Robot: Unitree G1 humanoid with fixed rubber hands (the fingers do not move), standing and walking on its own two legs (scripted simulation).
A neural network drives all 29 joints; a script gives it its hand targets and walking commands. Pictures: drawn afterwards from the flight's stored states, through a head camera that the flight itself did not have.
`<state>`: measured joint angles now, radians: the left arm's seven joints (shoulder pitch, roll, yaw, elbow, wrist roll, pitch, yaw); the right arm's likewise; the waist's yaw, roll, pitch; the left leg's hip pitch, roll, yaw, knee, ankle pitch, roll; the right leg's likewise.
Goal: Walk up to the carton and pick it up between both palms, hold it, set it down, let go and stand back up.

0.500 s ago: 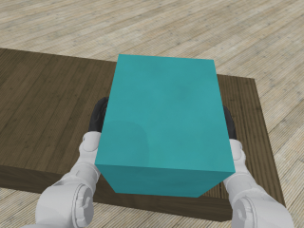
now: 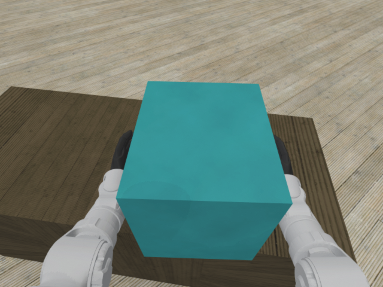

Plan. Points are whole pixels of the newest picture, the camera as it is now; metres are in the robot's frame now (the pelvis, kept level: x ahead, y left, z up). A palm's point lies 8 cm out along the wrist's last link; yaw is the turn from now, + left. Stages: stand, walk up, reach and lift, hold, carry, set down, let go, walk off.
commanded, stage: reach and lift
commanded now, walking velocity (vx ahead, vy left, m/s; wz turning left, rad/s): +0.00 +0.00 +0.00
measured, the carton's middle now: (200, 171) +0.40 +0.00 +0.01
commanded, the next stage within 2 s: none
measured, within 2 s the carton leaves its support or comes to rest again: neither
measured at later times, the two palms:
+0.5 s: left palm (115, 147) +0.38 +0.17 +0.11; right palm (295, 153) +0.38 -0.19 +0.12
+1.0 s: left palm (106, 138) +0.36 +0.17 +0.16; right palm (305, 148) +0.36 -0.19 +0.16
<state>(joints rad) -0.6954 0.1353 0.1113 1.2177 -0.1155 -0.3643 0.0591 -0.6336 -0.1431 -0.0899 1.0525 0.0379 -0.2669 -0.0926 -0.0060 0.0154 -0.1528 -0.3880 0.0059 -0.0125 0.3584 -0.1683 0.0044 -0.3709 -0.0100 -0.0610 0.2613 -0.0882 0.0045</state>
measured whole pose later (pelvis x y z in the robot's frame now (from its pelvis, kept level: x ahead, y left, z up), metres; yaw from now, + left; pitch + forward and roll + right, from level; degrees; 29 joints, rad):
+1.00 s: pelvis +0.00 +0.00 +0.00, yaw +0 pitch -3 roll -1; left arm -0.49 0.03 0.28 0.17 0.16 0.51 -0.05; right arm -0.54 -0.16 -0.03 0.49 0.18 0.27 -0.10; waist -0.06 -0.04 -0.04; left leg -0.07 0.00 -0.02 0.30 -0.18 0.00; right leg -0.07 0.00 -0.04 0.23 -0.11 0.00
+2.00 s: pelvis -0.01 +0.00 +0.00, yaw +0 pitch -4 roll -1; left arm -0.61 0.05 0.34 0.20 0.18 0.64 -0.06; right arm -0.70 -0.19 -0.03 0.57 0.23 0.38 -0.11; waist -0.06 -0.04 -0.05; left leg -0.06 0.01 -0.01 0.31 -0.17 0.00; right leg -0.06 0.01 -0.02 0.23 -0.10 0.00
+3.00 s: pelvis -0.01 -0.01 +0.00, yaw +0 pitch -4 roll -1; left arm -0.64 0.05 0.35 0.13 0.21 0.76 -0.07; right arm -0.75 -0.21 -0.03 0.54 0.26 0.47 -0.12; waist -0.07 -0.03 -0.09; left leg -0.06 0.01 -0.03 0.29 -0.16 0.00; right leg -0.06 0.01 -0.02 0.23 -0.11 0.00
